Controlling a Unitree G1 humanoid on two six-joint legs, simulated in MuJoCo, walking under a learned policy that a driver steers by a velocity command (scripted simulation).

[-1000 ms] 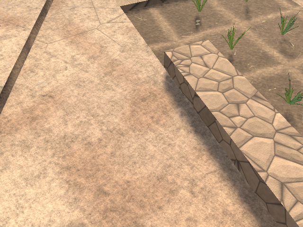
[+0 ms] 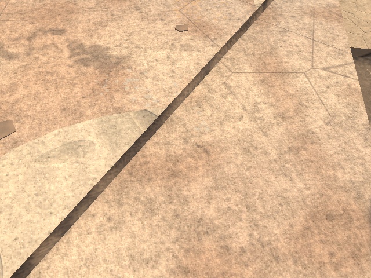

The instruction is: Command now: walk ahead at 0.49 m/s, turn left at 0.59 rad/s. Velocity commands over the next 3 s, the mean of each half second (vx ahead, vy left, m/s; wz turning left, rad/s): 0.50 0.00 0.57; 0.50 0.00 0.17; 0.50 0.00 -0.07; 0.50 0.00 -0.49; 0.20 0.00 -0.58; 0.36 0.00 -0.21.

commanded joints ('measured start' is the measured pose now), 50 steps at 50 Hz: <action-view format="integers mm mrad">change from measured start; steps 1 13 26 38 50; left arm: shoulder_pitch -24 78 93 -195 113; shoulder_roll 108 227 84 74 78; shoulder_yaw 27 54 -16 -14 4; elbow -33 3 -81 -187 -62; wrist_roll -4 -34 49 26 14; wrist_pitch -23 35 94 74 34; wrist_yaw -5 6 -27 -40 -15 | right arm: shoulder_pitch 38 -264 57 186 95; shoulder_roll -8 -39 -107 -131 -51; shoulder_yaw -2 3 -15 -16 20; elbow -83 -249 -128 -5 17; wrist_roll -4 -8 -50 -55 -78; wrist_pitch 11 1 -25 -36 -2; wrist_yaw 1 68 32 21 36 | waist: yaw -29 52 27 -72 -22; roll -103 -101 11 29 -132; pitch -5 47 -104 57 -27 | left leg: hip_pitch -122 -112 355 541 31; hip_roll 94 28 96 138 -8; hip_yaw -47 111 -152 -138 22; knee -37 -554 -972 -1013 -92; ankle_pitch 68 211 608 425 48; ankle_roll -5 39 205 159 22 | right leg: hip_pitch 56 302 -281 -338 142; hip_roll -299 -327 -153 -104 -252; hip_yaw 209 -52 75 58 307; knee -243 -133 738 256 -171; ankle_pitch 107 306 -135 69 131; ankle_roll -187 -105 54 3 -141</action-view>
